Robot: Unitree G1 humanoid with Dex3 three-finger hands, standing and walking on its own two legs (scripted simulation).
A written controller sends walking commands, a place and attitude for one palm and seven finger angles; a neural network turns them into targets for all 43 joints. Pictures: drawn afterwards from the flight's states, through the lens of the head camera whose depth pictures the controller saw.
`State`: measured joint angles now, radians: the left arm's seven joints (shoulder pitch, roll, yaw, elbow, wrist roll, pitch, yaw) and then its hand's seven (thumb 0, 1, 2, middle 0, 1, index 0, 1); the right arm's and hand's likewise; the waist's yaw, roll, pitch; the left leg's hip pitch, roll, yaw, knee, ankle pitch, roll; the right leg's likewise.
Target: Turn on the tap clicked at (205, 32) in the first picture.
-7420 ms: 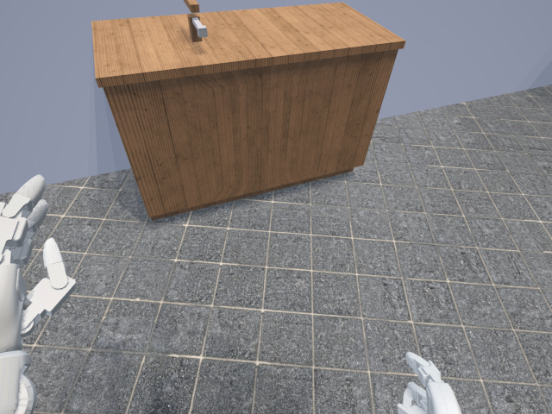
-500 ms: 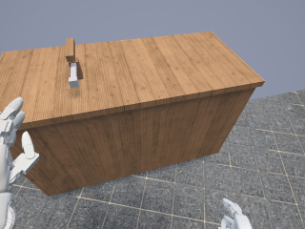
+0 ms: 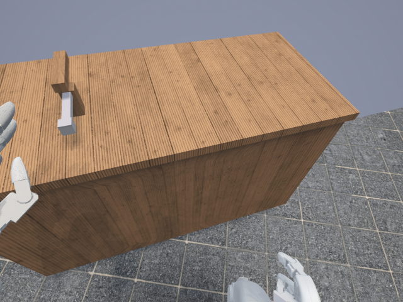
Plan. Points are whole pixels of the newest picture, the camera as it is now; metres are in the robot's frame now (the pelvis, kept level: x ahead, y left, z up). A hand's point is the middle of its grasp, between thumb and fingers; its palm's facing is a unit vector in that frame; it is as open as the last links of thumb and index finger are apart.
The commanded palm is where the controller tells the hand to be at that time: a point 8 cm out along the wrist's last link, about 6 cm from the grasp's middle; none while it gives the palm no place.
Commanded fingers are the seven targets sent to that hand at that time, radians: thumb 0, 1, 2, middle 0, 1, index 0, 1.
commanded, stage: shuffle to correct the standing spot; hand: left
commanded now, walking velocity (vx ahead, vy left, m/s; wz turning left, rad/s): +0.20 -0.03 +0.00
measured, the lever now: (67, 126) +0.44 +0.33 +0.06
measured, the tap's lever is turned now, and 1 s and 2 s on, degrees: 0 0 0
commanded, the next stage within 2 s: come to a stop and stand still in 0.28 s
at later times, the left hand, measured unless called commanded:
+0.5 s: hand (78, 125) +0.33 +0.22 +0.19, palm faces +0.47 -0.80 -0.36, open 7.4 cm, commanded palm +0.28 +0.25 +0.18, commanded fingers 0.00 0.90 0.90 -0.20 -0.30 -0.20 -0.30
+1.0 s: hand (90, 132) +0.34 +0.21 +0.17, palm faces +0.45 -0.81 -0.39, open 7.4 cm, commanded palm +0.29 +0.24 +0.18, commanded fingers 0.00 0.90 0.90 -0.20 -0.30 -0.20 -0.30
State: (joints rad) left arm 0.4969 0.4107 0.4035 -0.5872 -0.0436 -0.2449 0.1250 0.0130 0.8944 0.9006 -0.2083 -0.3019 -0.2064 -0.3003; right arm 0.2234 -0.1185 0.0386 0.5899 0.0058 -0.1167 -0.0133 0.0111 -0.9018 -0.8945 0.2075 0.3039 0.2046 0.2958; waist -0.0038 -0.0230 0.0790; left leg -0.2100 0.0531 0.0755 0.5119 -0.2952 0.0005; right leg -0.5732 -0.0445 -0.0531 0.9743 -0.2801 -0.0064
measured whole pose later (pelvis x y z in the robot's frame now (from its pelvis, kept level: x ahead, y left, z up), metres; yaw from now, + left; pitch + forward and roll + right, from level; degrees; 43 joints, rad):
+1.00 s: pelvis +0.14 -0.04 +0.00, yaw +2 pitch -1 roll +0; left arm 0.48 0.37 0.35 -0.52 -0.06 -0.17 0.16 0.01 0.89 0.90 -0.21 -0.30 -0.21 -0.30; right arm 0.17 -0.22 0.02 0.59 0.01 -0.07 -0.08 0.01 -0.90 -0.89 0.21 0.30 0.20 0.30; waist 0.02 -0.01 0.05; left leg -0.26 0.04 0.01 0.51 -0.23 -0.03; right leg -0.24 0.02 -0.06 0.51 -0.25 -0.04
